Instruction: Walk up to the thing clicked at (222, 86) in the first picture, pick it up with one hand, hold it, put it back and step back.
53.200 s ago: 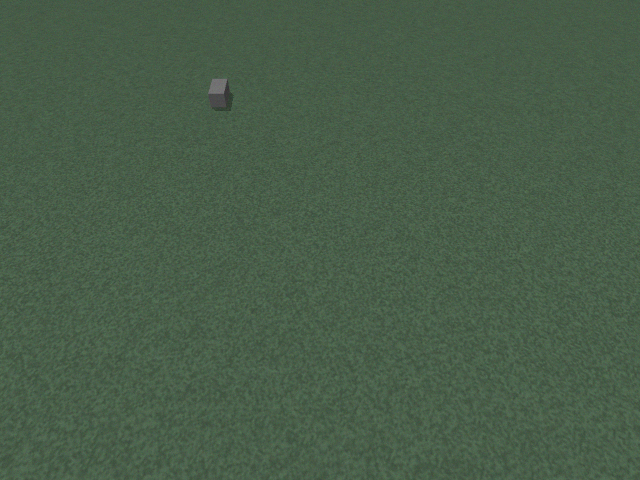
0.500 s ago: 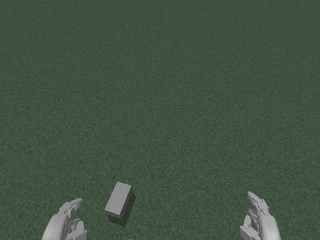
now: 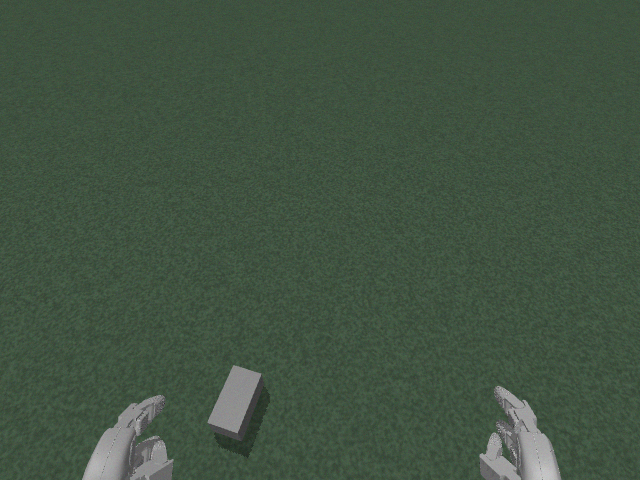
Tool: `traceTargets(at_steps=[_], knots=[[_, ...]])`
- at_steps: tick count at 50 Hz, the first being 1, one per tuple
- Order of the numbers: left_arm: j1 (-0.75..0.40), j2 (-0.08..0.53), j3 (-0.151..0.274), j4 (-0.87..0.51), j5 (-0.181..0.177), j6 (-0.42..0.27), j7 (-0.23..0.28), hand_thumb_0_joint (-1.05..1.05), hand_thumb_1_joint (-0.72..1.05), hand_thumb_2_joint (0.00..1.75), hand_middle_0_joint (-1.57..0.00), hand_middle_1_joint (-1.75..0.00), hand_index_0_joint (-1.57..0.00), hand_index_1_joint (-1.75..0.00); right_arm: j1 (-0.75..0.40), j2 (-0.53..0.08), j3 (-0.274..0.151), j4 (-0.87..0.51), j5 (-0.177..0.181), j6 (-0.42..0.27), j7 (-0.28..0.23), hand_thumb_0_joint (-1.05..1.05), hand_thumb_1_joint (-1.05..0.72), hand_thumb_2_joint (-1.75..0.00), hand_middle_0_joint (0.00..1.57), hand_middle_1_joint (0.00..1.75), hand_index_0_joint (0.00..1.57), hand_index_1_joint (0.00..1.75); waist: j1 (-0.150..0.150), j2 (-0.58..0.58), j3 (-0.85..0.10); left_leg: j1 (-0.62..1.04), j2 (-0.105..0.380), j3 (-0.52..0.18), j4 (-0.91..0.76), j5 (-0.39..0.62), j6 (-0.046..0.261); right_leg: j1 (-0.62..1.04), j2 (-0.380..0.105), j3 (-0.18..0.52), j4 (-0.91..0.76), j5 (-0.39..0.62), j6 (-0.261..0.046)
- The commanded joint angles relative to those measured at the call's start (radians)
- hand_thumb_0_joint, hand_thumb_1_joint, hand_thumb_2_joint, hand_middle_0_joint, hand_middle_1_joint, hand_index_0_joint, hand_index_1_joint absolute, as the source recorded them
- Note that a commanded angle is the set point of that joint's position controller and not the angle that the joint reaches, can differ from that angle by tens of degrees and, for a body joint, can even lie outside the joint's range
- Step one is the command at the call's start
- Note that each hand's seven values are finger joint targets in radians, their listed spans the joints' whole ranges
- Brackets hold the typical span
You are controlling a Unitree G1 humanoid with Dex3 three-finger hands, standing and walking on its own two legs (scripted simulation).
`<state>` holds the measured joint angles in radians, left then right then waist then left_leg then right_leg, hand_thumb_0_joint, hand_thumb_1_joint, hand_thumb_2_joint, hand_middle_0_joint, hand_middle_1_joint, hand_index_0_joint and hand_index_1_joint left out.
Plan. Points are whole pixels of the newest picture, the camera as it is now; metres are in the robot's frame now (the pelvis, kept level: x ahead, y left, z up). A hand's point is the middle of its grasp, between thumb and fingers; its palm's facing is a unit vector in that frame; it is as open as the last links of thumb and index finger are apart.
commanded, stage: home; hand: left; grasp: from above
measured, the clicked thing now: (237, 402) +0.43 +0.22 -0.67
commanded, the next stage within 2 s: stand in 0.26 s
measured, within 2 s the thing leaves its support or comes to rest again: neither
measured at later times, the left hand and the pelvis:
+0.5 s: hand out of the picture +0.15 +0.22 -0.08, palm faces +0.02 -0.95 -0.32, open 7.4 cm; pelvis -0.01 +0.00 +0.02, yaw +0 degrees
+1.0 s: hand out of the picture +0.03 +0.24 -0.10, palm faces +0.05 -0.94 -0.33, open 7.4 cm; pelvis -0.01 +0.01 +0.06, yaw +1 degrees
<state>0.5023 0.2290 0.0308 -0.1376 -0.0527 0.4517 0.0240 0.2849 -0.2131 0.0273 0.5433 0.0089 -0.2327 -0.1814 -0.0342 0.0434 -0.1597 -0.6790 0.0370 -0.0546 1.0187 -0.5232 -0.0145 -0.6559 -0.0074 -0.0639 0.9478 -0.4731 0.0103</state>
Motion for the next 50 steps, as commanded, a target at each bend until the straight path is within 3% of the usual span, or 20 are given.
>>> traceTargets(at_steps=[1, 5, 8, 11, 12, 16, 17, 18, 19, 20, 22, 25, 31, 34, 39, 42, 50], knots=[[0.0, 0.098, 0.055, -0.178, 0.008, -0.043, 0.005, 0.0, 0.9, 0.9, -0.2, -0.3, -0.2, -0.3, -0.058, -0.128, -0.056, -0.161, -0.003, -0.053, -0.009, 0.0, -0.9, -0.9, 0.2, 0.3, 0.2, 0.3, -0.008, -0.008, -0.096, 0.087, -0.036, 0.013, -0.154, 0.312, 0.024, 0.084, 0.027, -0.006, -0.138, 0.259, -0.01], [-0.008, 0.111, 0.065, -0.192, 0.008, -0.035, 0.007, 0.0, 0.9, 0.9, -0.2, -0.3, -0.2, -0.3, -0.062, -0.134, -0.058, -0.167, 0.0, -0.05, -0.008, 0.0, -0.9, -0.9, 0.2, 0.3, 0.2, 0.3, -0.004, 0.0, -0.096, 0.085, -0.036, 0.013, -0.154, 0.31, 0.024, 0.081, 0.026, -0.004, -0.14, 0.255, -0.01], [0.003, 0.086, 0.042, -0.177, 0.005, -0.032, 0.004, 0.0, 0.9, 0.9, -0.2, -0.3, -0.2, -0.3, -0.062, -0.126, -0.053, -0.168, 0.0, -0.05, -0.007, 0.0, -0.9, -0.9, 0.2, 0.3, 0.2, 0.3, -0.008, -0.002, -0.089, 0.08, -0.036, 0.011, -0.157, 0.296, 0.025, 0.075, 0.026, -0.007, -0.143, 0.244, -0.009], [-0.035, 0.133, 0.083, -0.226, 0.007, -0.039, 0.01, 0.0, 0.9, 0.9, -0.2, -0.3, -0.2, -0.3, -0.065, -0.133, -0.058, -0.168, 0.001, -0.049, -0.008, 0.0, -0.9, -0.9, 0.2, 0.3, 0.2, 0.3, 0.002, 0.022, -0.087, 0.079, -0.036, 0.013, -0.164, 0.267, 0.024, 0.072, 0.025, -0.005, -0.144, 0.217, -0.011], [-0.003, 0.088, 0.041, -0.175, 0.009, -0.034, 0.003, 0.0, 0.9, 0.9, -0.2, -0.3, -0.2, -0.3, -0.063, -0.128, -0.053, -0.167, 0.001, -0.049, -0.006, 0.0, -0.9, -0.9, 0.2, 0.3, 0.2, 0.3, -0.011, 0.008, -0.082, 0.084, -0.033, 0.007, -0.168, 0.28, 0.022, 0.069, 0.029, -0.01, -0.138, 0.223, -0.011], [-0.021, 0.124, 0.07, -0.212, 0.01, -0.042, 0.01, 0.0, 0.9, 0.9, -0.2, -0.3, -0.2, -0.3, -0.064, -0.132, -0.057, -0.171, 0.002, -0.045, -0.006, 0.0, -0.9, -0.9, 0.2, 0.3, 0.2, 0.3, 0.003, 0.023, -0.083, 0.079, -0.031, 0.004, -0.169, 0.291, 0.02, 0.069, 0.028, -0.013, -0.131, 0.23, -0.014], [-0.015, 0.097, 0.043, -0.187, 0.01, -0.039, 0.007, 0.0, 0.9, 0.9, -0.2, -0.3, -0.2, -0.3, -0.063, -0.127, -0.052, -0.171, 0.0, -0.046, -0.005, 0.0, -0.9, -0.9, 0.2, 0.3, 0.2, 0.3, -0.009, 0.012, -0.076, 0.072, -0.034, 0.003, -0.168, 0.274, 0.022, 0.064, 0.03, -0.013, -0.136, 0.22, -0.011], [-0.31, 0.173, 0.056, 0.164, 0.114, -0.252, 0.04, 0.0, 0.9, 0.9, -0.2, -0.3, -0.2, -0.3, -0.131, -0.246, -0.094, 0.083, -0.126, 0.057, 0.054, 0.0, -0.9, -0.9, 0.2, 0.3, 0.2, 0.3, 0.073, -0.034, 0.151, 0.115, 0.013, -0.034, -0.274, 0.437, 0.072, 0.232, -0.041, 0.061, -0.169, 0.197, -0.045], [-0.201, 0.194, 0.075, 0.33, 0.123, -0.324, 0.035, 0.0, 0.9, 0.9, -0.2, -0.3, -0.2, -0.3, -0.132, -0.257, -0.112, 0.096, -0.121, 0.097, 0.081, 0.0, -0.9, -0.9, 0.2, 0.3, 0.2, 0.3, 0.073, -0.1, 0.066, 0.17, 0.006, -0.014, -0.257, 0.44, 0.082, 0.266, -0.056, 0.115, -0.214, 0.198, -0.082], [-0.202, 0.205, 0.072, 0.374, 0.121, -0.358, 0.027, 0.0, 0.9, 0.9, -0.2, -0.3, -0.2, -0.3, -0.113, -0.265, -0.114, 0.066, -0.128, 0.117, 0.097, 0.0, -0.9, -0.9, 0.2, 0.3, 0.2, 0.3, 0.048, -0.084, 0.063, 0.184, -0.002, -0.027, -0.266, 0.391, 0.081, 0.24, -0.054, 0.141, -0.232, 0.196, -0.095], [-0.235, 0.213, 0.058, 0.46, 0.125, -0.4, 0.018, 0.0, 0.9, 0.9, -0.2, -0.3, -0.2, -0.3, -0.116, -0.243, -0.109, 0.112, -0.095, 0.128, 0.133, 0.0, -0.9, -0.9, 0.2, 0.3, 0.2, 0.3, 0.057, -0.029, 0.02, 0.259, -0.006, -0.029, -0.3, 0.391, 0.078, 0.315, -0.077, 0.141, -0.222, 0.275, -0.079], [-0.288, 0.197, 0.062, 0.592, 0.103, -0.412, 0.011, 0.0, 0.9, 0.9, -0.2, -0.3, -0.2, -0.3, -0.147, -0.222, -0.114, 0.154, -0.061, 0.143, 0.16, 0.0, -0.9, -0.9, 0.2, 0.3, 0.2, 0.3, 0.072, -0.05, 0.046, 0.3, -0.005, -0.041, -0.356, 0.336, 0.074, 0.308, -0.074, 0.123, -0.281, 0.22, -0.054], [-0.326, 0.194, 0.058, 0.816, 0.101, -0.455, 0.011, 0.0, 0.9, 0.9, -0.2, -0.3, -0.2, -0.3, -0.152, -0.234, -0.121, 0.251, -0.065, 0.177, 0.16, 0.0, -0.9, -0.9, 0.2, 0.3, 0.2, 0.3, 0.06, -0.005, 0.116, 0.345, 0.022, -0.078, -0.501, 0.249, 0.073, 0.367, -0.069, 0.1, -0.384, 0.198, -0.033], [-0.309, 0.19, 0.053, 0.908, 0.094, -0.463, 0.011, 0.0, 0.9, 0.9, -0.2, -0.3, -0.2, -0.3, -0.158, -0.243, -0.118, 0.295, -0.059, 0.182, 0.157, 0.0, -0.9, -0.9, 0.2, 0.3, 0.2, 0.3, 0.069, 0.013, 0.117, 0.399, 0.038, -0.093, -0.56, 0.337, 0.066, 0.428, -0.072, 0.089, -0.423, 0.273, -0.028], [-0.323, 0.224, 0.052, 1.026, 0.087, -0.472, 0.019, 0.0, 0.9, 0.9, -0.2, -0.3, -0.2, -0.3, -0.123, -0.247, -0.113, 0.374, -0.046, 0.196, 0.149, 0.0, -0.9, -0.9, 0.2, 0.3, 0.2, 0.3, 0.045, -0.03, 0.133, 0.482, 0.031, -0.062, -0.592, 0.453, 0.053, 0.498, -0.098, 0.106, -0.511, 0.381, -0.028], [-0.321, 0.224, 0.046, 1.08, 0.081, -0.47, 0.022, 0.0, 0.9, 0.9, -0.2, -0.3, -0.2, -0.3, -0.127, -0.256, -0.109, 0.409, -0.042, 0.2, 0.144, 0.0, -0.9, -0.9, 0.2, 0.3, 0.2, 0.3, 0.048, -0.018, 0.125, 0.529, 0.045, -0.062, -0.62, 0.54, 0.052, 0.534, -0.103, 0.097, -0.528, 0.429, -0.022], [-0.338, 0.237, 0.036, 1.179, 0.085, -0.467, 0.022, 0.0, 0.9, 0.9, -0.2, -0.3, -0.2, -0.3, -0.152, -0.263, -0.099, 0.471, -0.035, 0.21, 0.144, 0.0, -0.9, -0.9, 0.2, 0.3, 0.2, 0.3, 0.053, -0.033, 0.19, 0.535, 0.049, -0.064, -0.695, 0.453, 0.04, 0.55, -0.106, 0.095, -0.612, 0.355, -0.012]])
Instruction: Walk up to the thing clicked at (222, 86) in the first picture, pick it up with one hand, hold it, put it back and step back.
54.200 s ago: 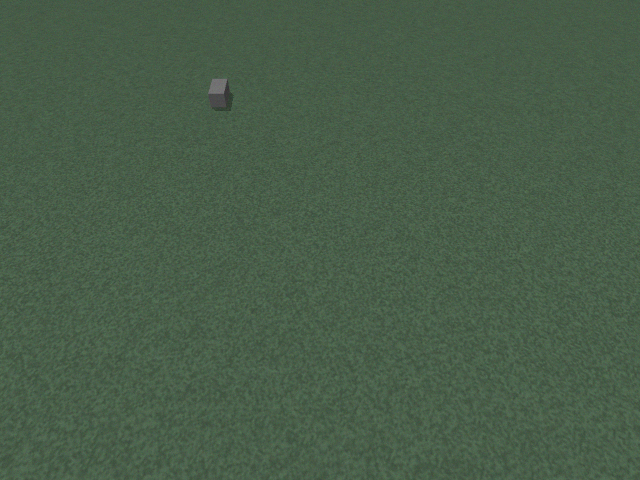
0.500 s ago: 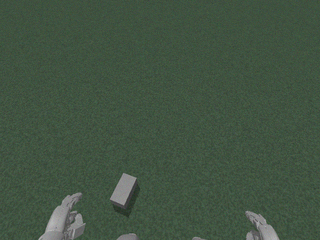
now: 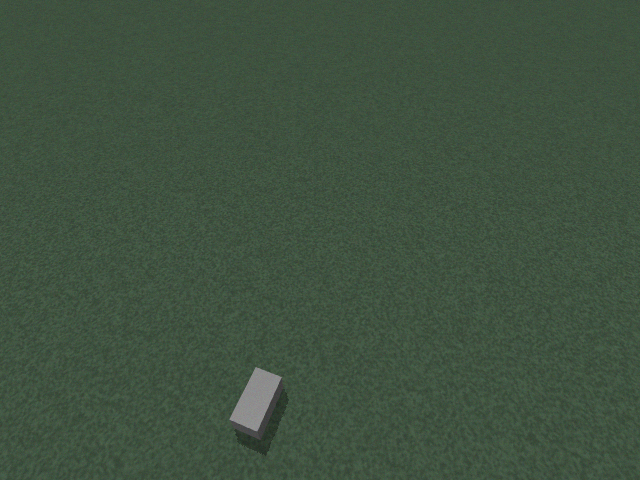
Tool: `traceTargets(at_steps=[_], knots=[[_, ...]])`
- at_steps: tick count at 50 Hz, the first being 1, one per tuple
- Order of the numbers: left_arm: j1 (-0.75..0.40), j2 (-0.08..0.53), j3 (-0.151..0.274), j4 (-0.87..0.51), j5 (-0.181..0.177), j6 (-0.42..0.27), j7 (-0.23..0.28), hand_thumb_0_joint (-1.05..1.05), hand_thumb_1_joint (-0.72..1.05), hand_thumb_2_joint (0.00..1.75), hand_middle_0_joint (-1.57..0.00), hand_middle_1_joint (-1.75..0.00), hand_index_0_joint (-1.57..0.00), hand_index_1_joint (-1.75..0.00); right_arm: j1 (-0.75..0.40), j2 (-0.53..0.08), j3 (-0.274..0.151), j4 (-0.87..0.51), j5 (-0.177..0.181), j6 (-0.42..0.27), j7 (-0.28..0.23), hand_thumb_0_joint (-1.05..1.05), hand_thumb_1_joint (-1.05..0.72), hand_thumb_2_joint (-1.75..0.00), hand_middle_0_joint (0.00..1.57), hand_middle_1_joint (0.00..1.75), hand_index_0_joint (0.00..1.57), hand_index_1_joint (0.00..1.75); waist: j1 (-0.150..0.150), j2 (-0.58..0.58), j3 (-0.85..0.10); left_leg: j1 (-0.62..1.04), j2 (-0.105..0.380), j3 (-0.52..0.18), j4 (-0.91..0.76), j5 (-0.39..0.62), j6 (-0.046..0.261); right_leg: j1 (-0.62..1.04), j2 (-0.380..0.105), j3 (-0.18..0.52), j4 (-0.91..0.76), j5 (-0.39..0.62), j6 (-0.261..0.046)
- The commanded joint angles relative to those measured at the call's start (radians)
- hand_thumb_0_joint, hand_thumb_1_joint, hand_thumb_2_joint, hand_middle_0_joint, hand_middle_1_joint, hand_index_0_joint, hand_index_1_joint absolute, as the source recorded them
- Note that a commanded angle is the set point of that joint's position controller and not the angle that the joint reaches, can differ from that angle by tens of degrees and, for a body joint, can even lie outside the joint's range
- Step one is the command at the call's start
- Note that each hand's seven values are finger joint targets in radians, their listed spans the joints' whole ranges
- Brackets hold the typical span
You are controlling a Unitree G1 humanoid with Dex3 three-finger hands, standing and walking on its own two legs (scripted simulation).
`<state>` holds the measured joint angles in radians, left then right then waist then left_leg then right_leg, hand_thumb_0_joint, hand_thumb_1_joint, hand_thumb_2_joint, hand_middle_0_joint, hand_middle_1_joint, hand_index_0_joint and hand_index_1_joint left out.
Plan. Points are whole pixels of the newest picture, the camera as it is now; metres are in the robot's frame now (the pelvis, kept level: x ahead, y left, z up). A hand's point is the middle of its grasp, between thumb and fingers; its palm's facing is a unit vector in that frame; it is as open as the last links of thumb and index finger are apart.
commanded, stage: stand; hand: left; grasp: from above
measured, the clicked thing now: (258, 402) +0.44 +0.21 -0.73
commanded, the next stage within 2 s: step back in 1.88 s
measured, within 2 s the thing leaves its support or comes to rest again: neither
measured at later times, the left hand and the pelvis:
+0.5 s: hand out of the picture +0.05 +0.24 -0.16, palm faces +0.02 -0.94 -0.34, open 7.4 cm; pelvis -0.01 -0.01 +0.01, yaw +0 degrees
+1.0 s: hand out of the picture +0.07 +0.23 -0.15, palm faces +0.01 -0.94 -0.34, open 7.4 cm; pelvis +0.00 -0.01 +0.01, yaw +0 degrees
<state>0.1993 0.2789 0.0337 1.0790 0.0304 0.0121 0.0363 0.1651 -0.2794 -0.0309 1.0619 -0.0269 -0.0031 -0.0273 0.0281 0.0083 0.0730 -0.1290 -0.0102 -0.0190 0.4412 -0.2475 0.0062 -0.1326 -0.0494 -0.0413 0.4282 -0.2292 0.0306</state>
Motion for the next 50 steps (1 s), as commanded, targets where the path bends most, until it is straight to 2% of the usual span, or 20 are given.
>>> traceTargets(at_steps=[1, 3, 7, 8, 11, 16, 19, 22, 24, 29, 35, 37, 38, 40, 42, 45, 47, 50], knots=[[-0.043, 0.193, 0.035, -0.03, 0.001, -0.028, 0.009, 0.0, 0.9, 0.9, -0.2, -0.3, -0.2, -0.3, -0.035, -0.198, -0.041, -0.041, 0.0, -0.018, -0.009, 0.0, -0.9, -0.9, 0.2, 0.3, 0.2, 0.3, -0.011, -0.002, -0.037, -0.016, 0.097, -0.098, -0.122, 0.167, 0.021, 0.029, -0.068, 0.078, -0.1, 0.115, -0.033], [-0.046, 0.195, 0.033, -0.018, 0.002, -0.03, 0.007, 0.0, 0.9, 0.9, -0.2, -0.3, -0.2, -0.3, -0.044, -0.196, -0.038, -0.033, 0.003, -0.018, -0.006, 0.0, -0.9, -0.9, 0.2, 0.3, 0.2, 0.3, -0.01, -0.01, -0.033, -0.002, 0.096, -0.099, -0.134, 0.167, 0.015, 0.02, -0.064, 0.072, -0.114, 0.093, -0.032], [-0.068, 0.204, 0.034, -0.003, 0.0, -0.031, 0.004, 0.0, 0.9, 0.9, -0.2, -0.3, -0.2, -0.3, -0.049, -0.207, -0.039, -0.015, 0.0, -0.015, -0.005, 0.0, -0.9, -0.9, 0.2, 0.3, 0.2, 0.3, -0.015, 0.006, -0.032, -0.02, 0.102, -0.101, -0.15, 0.104, 0.018, 0.039, -0.072, 0.083, -0.135, 0.079, -0.035], [-0.064, 0.204, 0.032, 0.002, 0.0, -0.032, 0.003, 0.0, 0.9, 0.9, -0.2, -0.3, -0.2, -0.3, -0.057, -0.204, -0.037, -0.013, 0.002, -0.016, -0.003, 0.0, -0.9, -0.9, 0.2, 0.3, 0.2, 0.3, -0.01, -0.003, -0.032, -0.011, 0.103, -0.104, -0.156, 0.119, 0.016, 0.035, -0.071, 0.08, -0.137, 0.078, -0.036], [-0.072, 0.214, 0.033, 0.01, -0.001, -0.032, -0.001, 0.0, 0.9, 0.9, -0.2, -0.3, -0.2, -0.3, -0.056, -0.206, -0.034, -0.006, 0.002, -0.016, 0.001, 0.0, -0.9, -0.9, 0.2, 0.3, 0.2, 0.3, -0.013, -0.001, -0.014, -0.027, 0.1, -0.103, -0.172, 0.052, 0.013, 0.024, -0.066, 0.082, -0.147, 0.04, -0.033], [-0.095, 0.223, 0.033, 0.015, -0.003, -0.035, -0.004, 0.0, 0.9, 0.9, -0.2, -0.3, -0.2, -0.3, -0.055, -0.215, -0.031, 0.008, 0.002, -0.017, 0.002, 0.0, -0.9, -0.9, 0.2, 0.3, 0.2, 0.3, -0.015, 0.001, -0.028, -0.03, 0.104, -0.097, -0.175, 0.067, 0.01, 0.041, -0.072, 0.092, -0.152, 0.047, -0.034], [-0.092, 0.224, 0.031, 0.021, -0.003, -0.037, -0.004, 0.0, 0.9, 0.9, -0.2, -0.3, -0.2, -0.3, -0.075, -0.219, -0.029, 0.006, 0.003, -0.019, 0.002, 0.0, -0.9, -0.9, 0.2, 0.3, 0.2, 0.3, -0.012, 0.0, -0.05, -0.007, 0.113, -0.099, -0.167, 0.12, 0.016, 0.042, -0.076, 0.089, -0.151, 0.089, -0.039], [-0.107, 0.231, 0.03, 0.02, -0.006, -0.039, -0.006, 0.0, 0.9, 0.9, -0.2, -0.3, -0.2, -0.3, -0.06, -0.222, -0.025, 0.016, 0.005, -0.019, 0.005, 0.0, -0.9, -0.9, 0.2, 0.3, 0.2, 0.3, -0.017, -0.004, -0.042, -0.021, 0.106, -0.092, -0.17, 0.104, 0.011, 0.045, -0.071, 0.092, -0.162, 0.065, -0.034], [-0.109, 0.233, 0.03, 0.021, -0.008, -0.04, -0.006, 0.0, 0.9, 0.9, -0.2, -0.3, -0.2, -0.3, -0.059, -0.223, -0.023, 0.019, 0.005, -0.019, 0.004, 0.0, -0.9, -0.9, 0.2, 0.3, 0.2, 0.3, -0.019, 0.007, -0.051, -0.019, 0.112, -0.09, -0.166, 0.115, 0.015, 0.053, -0.08, 0.101, -0.163, 0.097, -0.038], [-0.109, 0.235, 0.029, 0.031, -0.01, -0.037, -0.009, 0.0, 0.9, 0.9, -0.2, -0.3, -0.2, -0.3, -0.064, -0.228, -0.018, 0.025, 0.005, -0.019, 0.004, 0.0, -0.9, -0.9, 0.2, 0.3, 0.2, 0.3, -0.016, 0.003, -0.042, -0.024, 0.113, -0.092, -0.173, 0.098, 0.012, 0.049, -0.075, 0.094, -0.159, 0.078, -0.038], [-0.121, 0.242, 0.029, 0.025, -0.012, -0.041, -0.01, 0.0, 0.9, 0.9, -0.2, -0.3, -0.2, -0.3, -0.063, -0.24, -0.016, 0.027, 0.006, -0.024, 0.004, 0.0, -0.9, -0.9, 0.2, 0.3, 0.2, 0.3, -0.021, 0.014, -0.078, -0.005, 0.121, -0.087, -0.164, 0.185, 0.013, 0.074, -0.083, 0.096, -0.151, 0.165, -0.041], [-0.112, 0.234, 0.027, 0.03, -0.012, -0.039, -0.011, 0.0, 0.9, 0.9, -0.2, -0.3, -0.2, -0.3, -0.07, -0.244, -0.015, 0.027, 0.007, -0.024, 0.003, 0.0, -0.9, -0.9, 0.2, 0.3, 0.2, 0.3, -0.016, 0.01, -0.075, 0.002, 0.125, -0.09, -0.166, 0.191, 0.012, 0.07, -0.081, 0.091, -0.152, 0.153, -0.039], [-0.116, 0.237, 0.027, 0.032, -0.013, -0.037, -0.011, 0.0, 0.9, 0.9, -0.2, -0.3, -0.2, -0.3, -0.067, -0.242, -0.014, 0.028, 0.008, -0.023, 0.003, 0.0, -0.9, -0.9, 0.2, 0.3, 0.2, 0.3, -0.02, 0.004, -0.073, -0.002, 0.123, -0.087, -0.167, 0.181, 0.013, 0.065, -0.08, 0.092, -0.156, 0.15, -0.038], [-0.12, 0.241, 0.026, 0.031, -0.013, -0.037, -0.014, 0.0, 0.9, 0.9, -0.2, -0.3, -0.2, -0.3, -0.065, -0.24, -0.012, 0.03, 0.009, -0.022, 0.005, 0.0, -0.9, -0.9, 0.2, 0.3, 0.2, 0.3, -0.02, -0.005, -0.051, -0.023, 0.117, -0.09, -0.183, 0.11, 0.008, 0.052, -0.072, 0.088, -0.162, 0.076, -0.038], [-0.12, 0.236, 0.025, 0.032, -0.011, -0.036, -0.015, 0.0, 0.9, 0.9, -0.2, -0.3, -0.2, -0.3, -0.074, -0.247, -0.014, 0.029, 0.007, -0.02, 0.006, 0.0, -0.9, -0.9, 0.2, 0.3, 0.2, 0.3, -0.019, 0.0, -0.045, -0.026, 0.121, -0.093, -0.178, 0.09, 0.014, 0.041, -0.075, 0.092, -0.165, 0.073, -0.039], [-0.123, 0.241, 0.025, 0.029, -0.013, -0.037, -0.017, 0.0, 0.9, 0.9, -0.2, -0.3, -0.2, -0.3, -0.074, -0.243, -0.012, 0.027, 0.008, -0.023, 0.008, 0.0, -0.9, -0.9, 0.2, 0.3, 0.2, 0.3, -0.023, -0.002, -0.059, -0.017, 0.12, -0.089, -0.179, 0.109, 0.011, 0.042, -0.075, 0.092, -0.161, 0.081, -0.042], [-0.126, 0.243, 0.027, 0.026, -0.013, -0.04, -0.015, 0.0, 0.9, 0.9, -0.2, -0.3, -0.2, -0.3, -0.081, -0.244, -0.013, 0.026, 0.007, -0.025, 0.006, 0.0, -0.9, -0.9, 0.2, 0.3, 0.2, 0.3, -0.02, 0.003, -0.08, 0.001, 0.127, -0.088, -0.165, 0.188, 0.013, 0.053, -0.083, 0.092, -0.152, 0.147, -0.044], [-0.12, 0.241, 0.026, 0.03, -0.017, -0.041, -0.015, 0.0, 0.9, 0.9, -0.2, -0.3, -0.2, -0.3, -0.075, -0.245, -0.01, 0.03, 0.011, -0.027, 0.006, 0.0, -0.9, -0.9, 0.2, 0.3, 0.2, 0.3, -0.022, 0.002, -0.087, 0.017, 0.126, -0.085, -0.162, 0.224, 0.011, 0.063, -0.082, 0.089, -0.146, 0.186, -0.041]])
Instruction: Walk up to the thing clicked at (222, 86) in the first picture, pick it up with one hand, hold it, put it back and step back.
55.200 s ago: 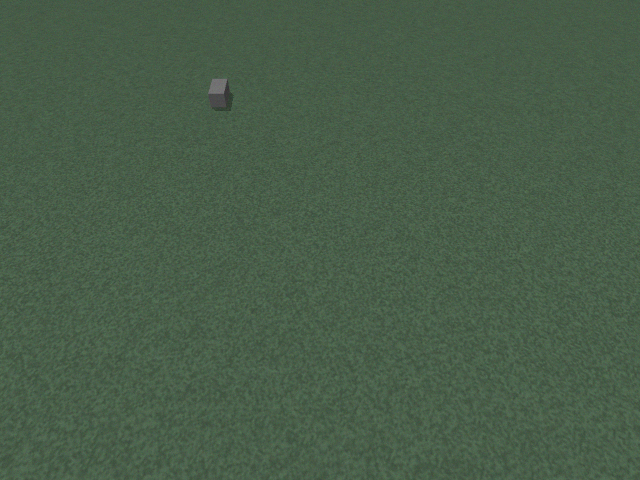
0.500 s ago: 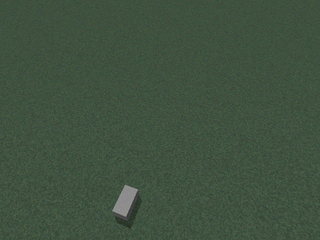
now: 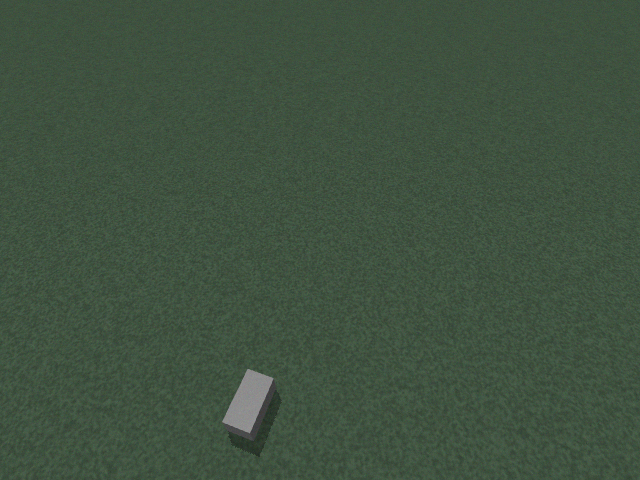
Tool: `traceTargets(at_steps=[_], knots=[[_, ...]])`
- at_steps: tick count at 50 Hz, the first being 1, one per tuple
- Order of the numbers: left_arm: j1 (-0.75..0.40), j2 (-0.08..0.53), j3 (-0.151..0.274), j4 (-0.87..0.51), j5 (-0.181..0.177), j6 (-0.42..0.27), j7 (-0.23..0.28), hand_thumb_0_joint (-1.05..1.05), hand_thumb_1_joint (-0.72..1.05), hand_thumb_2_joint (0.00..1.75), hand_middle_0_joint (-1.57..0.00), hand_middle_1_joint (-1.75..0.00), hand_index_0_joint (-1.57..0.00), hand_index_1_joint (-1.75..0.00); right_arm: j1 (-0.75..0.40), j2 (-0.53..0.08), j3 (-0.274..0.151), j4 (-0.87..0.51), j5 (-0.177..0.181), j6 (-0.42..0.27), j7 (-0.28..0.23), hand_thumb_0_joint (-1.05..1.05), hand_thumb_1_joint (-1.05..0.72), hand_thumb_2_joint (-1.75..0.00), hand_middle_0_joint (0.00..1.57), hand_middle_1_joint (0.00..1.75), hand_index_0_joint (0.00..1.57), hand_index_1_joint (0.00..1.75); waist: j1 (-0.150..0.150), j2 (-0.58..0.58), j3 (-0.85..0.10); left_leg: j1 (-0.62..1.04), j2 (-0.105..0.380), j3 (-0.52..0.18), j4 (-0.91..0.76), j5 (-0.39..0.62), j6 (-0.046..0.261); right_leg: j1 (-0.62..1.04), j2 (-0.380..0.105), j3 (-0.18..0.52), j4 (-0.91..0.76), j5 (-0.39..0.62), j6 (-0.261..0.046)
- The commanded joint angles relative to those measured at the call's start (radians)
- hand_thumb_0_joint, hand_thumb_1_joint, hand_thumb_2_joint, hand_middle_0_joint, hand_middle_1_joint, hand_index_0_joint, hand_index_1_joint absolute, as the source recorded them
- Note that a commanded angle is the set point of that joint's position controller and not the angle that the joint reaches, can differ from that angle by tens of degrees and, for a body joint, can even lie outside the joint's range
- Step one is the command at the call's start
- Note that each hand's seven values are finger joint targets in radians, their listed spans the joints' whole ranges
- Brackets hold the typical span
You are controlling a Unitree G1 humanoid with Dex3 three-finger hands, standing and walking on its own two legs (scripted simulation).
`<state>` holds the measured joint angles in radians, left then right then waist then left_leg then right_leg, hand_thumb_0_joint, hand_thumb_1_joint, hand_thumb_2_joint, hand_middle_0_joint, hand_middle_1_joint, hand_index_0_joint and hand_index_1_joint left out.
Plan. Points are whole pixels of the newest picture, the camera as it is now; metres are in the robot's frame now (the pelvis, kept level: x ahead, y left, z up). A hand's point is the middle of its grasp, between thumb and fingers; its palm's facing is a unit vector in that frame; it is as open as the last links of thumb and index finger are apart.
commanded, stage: stand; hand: left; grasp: from above
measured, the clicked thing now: (250, 404) +0.44 +0.23 -0.74
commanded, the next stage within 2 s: step back in 0.88 s
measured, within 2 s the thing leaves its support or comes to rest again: neither
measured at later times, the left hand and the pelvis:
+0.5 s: hand out of the picture +0.08 +0.25 -0.16, palm faces +0.01 -0.94 -0.34, open 7.4 cm; pelvis +0.01 +0.00 +0.00, yaw +0 degrees
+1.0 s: hand out of the picture +0.07 +0.26 -0.16, palm faces +0.02 -0.93 -0.36, open 7.4 cm; pelvis -0.02 +0.00 -0.01, yaw +0 degrees
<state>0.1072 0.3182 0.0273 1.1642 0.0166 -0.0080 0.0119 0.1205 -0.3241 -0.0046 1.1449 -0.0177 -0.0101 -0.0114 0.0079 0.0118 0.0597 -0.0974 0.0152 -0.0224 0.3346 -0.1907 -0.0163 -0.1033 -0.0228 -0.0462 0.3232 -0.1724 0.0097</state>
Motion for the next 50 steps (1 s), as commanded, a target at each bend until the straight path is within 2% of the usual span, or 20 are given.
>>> traceTargets(at_steps=[1, 4, 7, 14, 15, 19, 22, 27, 35, 38, 39, 43, 44, 46, 47, 49, 50], knots=[[-0.034, 0.204, 0.033, -0.055, -0.002, -0.021, 0.01, 0.0, 0.9, 0.9, -0.2, -0.3, -0.2, -0.3, -0.031, -0.203, -0.039, -0.054, 0.0, -0.02, -0.01, 0.0, -0.9, -0.9, 0.2, 0.3, 0.2, 0.3, -0.003, -0.006, -0.078, -0.013, 0.102, -0.082, -0.055, 0.168, 0.034, 0.036, -0.109, 0.092, -0.042, 0.12, -0.02], [-0.035, 0.206, 0.032, -0.053, -0.003, -0.021, 0.007, 0.0, 0.9, 0.9, -0.2, -0.3, -0.2, -0.3, -0.028, -0.202, -0.036, -0.05, 0.002, -0.016, -0.009, 0.0, -0.9, -0.9, 0.2, 0.3, 0.2, 0.3, -0.006, -0.01, -0.062, -0.024, 0.098, -0.08, -0.06, 0.13, 0.032, 0.024, -0.106, 0.098, -0.058, 0.092, -0.019], [-0.042, 0.208, 0.032, -0.061, -0.004, -0.021, 0.007, 0.0, 0.9, 0.9, -0.2, -0.3, -0.2, -0.3, -0.041, -0.211, -0.037, -0.054, 0.001, -0.02, -0.01, 0.0, -0.9, -0.9, 0.2, 0.3, 0.2, 0.3, -0.003, 0.011, -0.086, -0.011, 0.105, -0.077, -0.053, 0.188, 0.031, 0.048, -0.115, 0.1, -0.042, 0.161, -0.024], [-0.046, 0.21, 0.032, -0.063, -0.005, -0.022, 0.008, 0.0, 0.9, 0.9, -0.2, -0.3, -0.2, -0.3, -0.039, -0.215, -0.037, -0.053, 0.001, -0.02, -0.011, 0.0, -0.9, -0.9, 0.2, 0.3, 0.2, 0.3, -0.005, -0.003, -0.099, 0.004, 0.11, -0.072, -0.049, 0.232, 0.033, 0.059, -0.116, 0.094, -0.034, 0.197, -0.025], [-0.039, 0.206, 0.03, -0.059, -0.006, -0.021, 0.008, 0.0, 0.9, 0.9, -0.2, -0.3, -0.2, -0.3, -0.048, -0.213, -0.037, -0.053, 0.003, -0.02, -0.01, 0.0, -0.9, -0.9, 0.2, 0.3, 0.2, 0.3, 0.001, -0.001, -0.099, 0.011, 0.111, -0.078, -0.048, 0.238, 0.033, 0.056, -0.113, 0.09, -0.036, 0.193, -0.022], [-0.042, 0.208, 0.03, -0.059, -0.006, -0.02, 0.006, 0.0, 0.9, 0.9, -0.2, -0.3, -0.2, -0.3, -0.04, -0.216, -0.036, -0.05, 0.003, -0.018, -0.01, 0.0, -0.9, -0.9, 0.2, 0.3, 0.2, 0.3, -0.003, 0.006, -0.061, -0.027, 0.103, -0.074, -0.067, 0.161, 0.03, 0.043, -0.114, 0.1, -0.054, 0.141, -0.022], [-0.042, 0.218, 0.034, -0.064, -0.003, -0.022, 0.006, 0.0, 0.9, 0.9, -0.2, -0.3, -0.2, -0.3, -0.042, -0.215, -0.036, -0.057, 0.002, -0.02, -0.008, 0.0, -0.9, -0.9, 0.2, 0.3, 0.2, 0.3, -0.002, -0.01, -0.089, -0.014, 0.11, -0.075, -0.063, 0.183, 0.036, 0.057, -0.115, 0.095, -0.045, 0.158, -0.025], [-0.043, 0.212, 0.031, -0.062, -0.006, -0.022, 0.005, 0.0, 0.9, 0.9, -0.2, -0.3, -0.2, -0.3, -0.043, -0.218, -0.036, -0.057, 0.004, -0.021, -0.007, 0.0, -0.9, -0.9, 0.2, 0.3, 0.2, 0.3, -0.003, -0.003, -0.068, -0.011, 0.108, -0.082, -0.069, 0.169, 0.029, 0.034, -0.11, 0.094, -0.054, 0.12, -0.022], [-0.047, 0.22, 0.03, -0.073, -0.006, -0.027, 0.005, 0.0, 0.9, 0.9, -0.2, -0.3, -0.2, -0.3, -0.037, -0.221, -0.035, -0.062, 0.004, -0.021, -0.007, 0.0, -0.9, -0.9, 0.2, 0.3, 0.2, 0.3, -0.009, -0.006, -0.093, -0.01, 0.109, -0.072, -0.056, 0.205, 0.034, 0.059, -0.118, 0.1, -0.048, 0.194, -0.024], [-0.042, 0.224, 0.029, -0.074, -0.006, -0.023, 0.004, 0.0, 0.9, 0.9, -0.2, -0.3, -0.2, -0.3, -0.036, -0.221, -0.033, -0.06, 0.003, -0.02, -0.007, 0.0, -0.9, -0.9, 0.2, 0.3, 0.2, 0.3, -0.007, 0.001, -0.079, -0.019, 0.109, -0.071, -0.064, 0.173, 0.033, 0.05, -0.117, 0.099, -0.052, 0.163, -0.023], [-0.045, 0.225, 0.03, -0.072, -0.008, -0.023, 0.004, 0.0, 0.9, 0.9, -0.2, -0.3, -0.2, -0.3, -0.032, -0.213, -0.031, -0.057, 0.003, -0.02, -0.006, 0.0, -0.9, -0.9, 0.2, 0.3, 0.2, 0.3, -0.008, 0.002, -0.065, -0.026, 0.106, -0.075, -0.077, 0.145, 0.027, 0.038, -0.112, 0.096, -0.055, 0.118, -0.022], [-0.038, 0.226, 0.029, -0.072, -0.005, -0.022, 0.002, 0.0, 0.9, 0.9, -0.2, -0.3, -0.2, -0.3, -0.039, -0.222, -0.034, -0.057, 0.004, -0.02, -0.004, 0.0, -0.9, -0.9, 0.2, 0.3, 0.2, 0.3, -0.004, -0.001, -0.063, -0.022, 0.109, -0.081, -0.08, 0.115, 0.031, 0.031, -0.111, 0.097, -0.058, 0.087, -0.025], [-0.031, 0.301, 0.071, -0.1, -0.025, -0.015, 0.006, 0.0, 0.9, 0.9, -0.2, -0.3, -0.2, -0.3, -0.077, -0.272, -0.055, -0.087, 0.01, 0.0, 0.004, 0.0, -0.9, -0.9, 0.2, 0.3, 0.2, 0.3, -0.002, -0.021, 0.037, -0.088, 0.09, -0.091, 0.038, 0.272, 0.054, -0.049, -0.107, 0.121, 0.022, 0.286, -0.033], [-0.009, 0.293, 0.076, -0.132, -0.028, -0.011, 0.012, 0.0, 0.9, 0.9, -0.2, -0.3, -0.2, -0.3, -0.049, -0.253, -0.057, -0.113, 0.023, 0.01, 0.006, 0.0, -0.9, -0.9, 0.2, 0.3, 0.2, 0.3, -0.01, -0.026, -0.043, -0.075, 0.076, -0.063, 0.113, 0.309, 0.06, -0.024, -0.118, 0.123, 0.058, 0.356, -0.066], [-0.013, 0.292, 0.081, -0.153, -0.028, -0.01, 0.013, 0.0, 0.9, 0.9, -0.2, -0.3, -0.2, -0.3, -0.031, -0.248, -0.06, -0.123, 0.025, 0.014, 0.008, 0.0, -0.9, -0.9, 0.2, 0.3, 0.2, 0.3, -0.017, -0.041, -0.091, -0.078, 0.068, -0.057, 0.15, 0.309, 0.064, -0.008, -0.127, 0.132, 0.077, 0.367, -0.083], [-0.032, 0.302, 0.085, -0.19, -0.021, -0.001, 0.012, 0.0, 0.9, 0.9, -0.2, -0.3, -0.2, -0.3, -0.026, -0.247, -0.07, -0.148, 0.024, 0.026, 0.01, 0.0, -0.9, -0.9, 0.2, 0.3, 0.2, 0.3, -0.02, -0.075, -0.139, -0.077, 0.024, -0.028, 0.253, 0.206, 0.061, -0.039, -0.182, 0.187, 0.06, 0.344, -0.136], [-0.051, 0.312, 0.089, -0.209, -0.017, 0.003, 0.013, 0.0, 0.9, 0.9, -0.2, -0.3, -0.2, -0.3, -0.009, -0.24, -0.072, -0.153, 0.023, 0.033, 0.011, 0.0, -0.9, -0.9, 0.2, 0.3, 0.2, 0.3, -0.023, -0.112, -0.135, -0.095, -0.008, -0.002, 0.318, 0.12, 0.053, -0.07, -0.227, 0.224, 0.047, 0.328, -0.173]])
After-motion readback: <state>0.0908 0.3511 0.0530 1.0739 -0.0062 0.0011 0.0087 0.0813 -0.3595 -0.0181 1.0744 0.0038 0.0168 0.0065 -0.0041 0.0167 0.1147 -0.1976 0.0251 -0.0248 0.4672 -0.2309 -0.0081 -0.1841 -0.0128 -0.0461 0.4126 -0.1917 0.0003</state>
